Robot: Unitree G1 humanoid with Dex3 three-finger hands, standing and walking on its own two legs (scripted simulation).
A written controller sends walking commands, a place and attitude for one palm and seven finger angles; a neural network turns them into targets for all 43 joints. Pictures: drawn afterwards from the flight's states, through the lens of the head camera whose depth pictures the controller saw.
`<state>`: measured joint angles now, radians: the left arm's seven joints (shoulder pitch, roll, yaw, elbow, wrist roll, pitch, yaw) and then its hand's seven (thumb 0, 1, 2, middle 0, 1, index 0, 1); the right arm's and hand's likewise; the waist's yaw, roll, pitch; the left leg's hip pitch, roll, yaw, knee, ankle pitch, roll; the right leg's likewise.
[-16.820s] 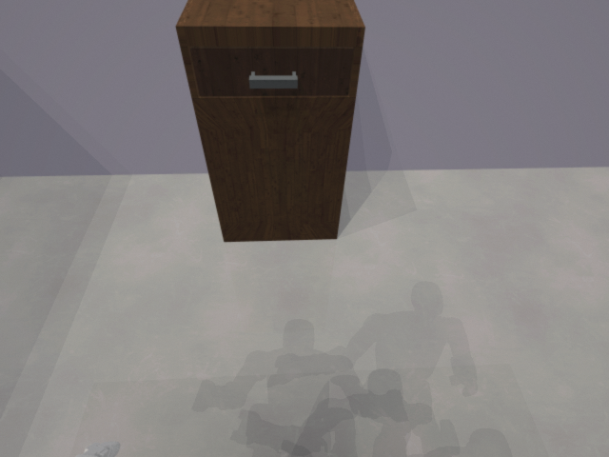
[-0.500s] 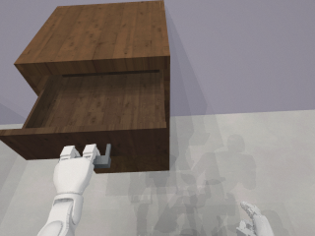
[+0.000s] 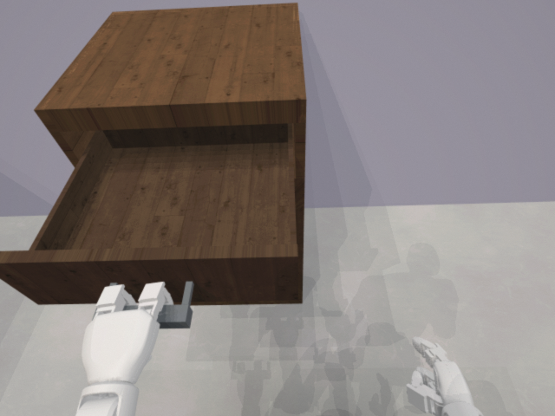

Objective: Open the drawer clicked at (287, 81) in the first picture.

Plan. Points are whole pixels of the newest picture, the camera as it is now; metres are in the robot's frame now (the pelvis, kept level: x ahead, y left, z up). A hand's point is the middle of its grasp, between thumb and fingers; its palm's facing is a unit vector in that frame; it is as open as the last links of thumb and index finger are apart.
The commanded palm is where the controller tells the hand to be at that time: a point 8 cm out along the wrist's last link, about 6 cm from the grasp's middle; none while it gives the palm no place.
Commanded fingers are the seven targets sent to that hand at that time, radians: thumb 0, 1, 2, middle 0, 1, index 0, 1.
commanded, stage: pull the drawer open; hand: left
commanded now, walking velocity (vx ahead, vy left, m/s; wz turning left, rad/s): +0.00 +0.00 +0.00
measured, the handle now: (147, 302) +0.26 +0.23 +0.01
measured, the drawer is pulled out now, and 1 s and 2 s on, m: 0.29 0.30 0.30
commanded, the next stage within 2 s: open the thumb to release the handle in 0.22 s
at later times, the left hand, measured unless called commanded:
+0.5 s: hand (136, 353) +0.20 +0.23 -0.01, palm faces +0.05 -0.07 -1.00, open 6.3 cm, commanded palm +0.17 +0.23 +0.04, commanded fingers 0.00 0.20 0.60 -0.35 -1.27 -0.35 -1.27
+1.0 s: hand (136, 354) +0.19 +0.23 -0.01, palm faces +0.03 -0.08 -1.00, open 13.6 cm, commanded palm +0.17 +0.23 +0.04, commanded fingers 0.00 -0.50 0.30 -0.30 -1.20 -0.30 -1.20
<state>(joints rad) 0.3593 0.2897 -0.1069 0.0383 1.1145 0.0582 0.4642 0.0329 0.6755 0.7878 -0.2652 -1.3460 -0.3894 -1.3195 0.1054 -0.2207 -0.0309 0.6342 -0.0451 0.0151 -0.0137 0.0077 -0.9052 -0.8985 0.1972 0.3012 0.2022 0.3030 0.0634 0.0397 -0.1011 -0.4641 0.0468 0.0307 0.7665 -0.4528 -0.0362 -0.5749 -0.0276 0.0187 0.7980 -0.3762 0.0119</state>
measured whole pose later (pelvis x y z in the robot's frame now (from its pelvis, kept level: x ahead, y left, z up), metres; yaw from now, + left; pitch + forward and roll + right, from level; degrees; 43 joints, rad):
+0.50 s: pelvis +0.00 +0.00 -0.01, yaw +0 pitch +9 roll +1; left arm 0.40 0.30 -0.10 0.00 1.10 0.06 0.50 -0.01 0.60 0.76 -0.32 -1.31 -0.39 -1.31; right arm 0.11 -0.23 -0.04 0.64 -0.05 0.03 -0.02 0.01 -0.91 -0.90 0.20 0.30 0.20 0.30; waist 0.06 0.05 -0.11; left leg -0.51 0.05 0.03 0.83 -0.48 -0.04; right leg -0.62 -0.03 0.02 0.85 -0.40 0.01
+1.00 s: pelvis -0.02 -0.01 +0.00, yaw +1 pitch +7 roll +1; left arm 0.27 0.29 -0.11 0.12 1.09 0.05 0.46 0.00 -0.45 0.32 -0.33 -1.23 -0.32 -1.20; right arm 0.10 -0.22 -0.03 0.66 -0.04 0.01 -0.05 0.01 -0.90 -0.90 0.20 0.30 0.20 0.30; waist 0.07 0.04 -0.08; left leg -0.47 0.04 0.01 0.76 -0.42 -0.04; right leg -0.57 -0.03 0.00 0.79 -0.35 0.01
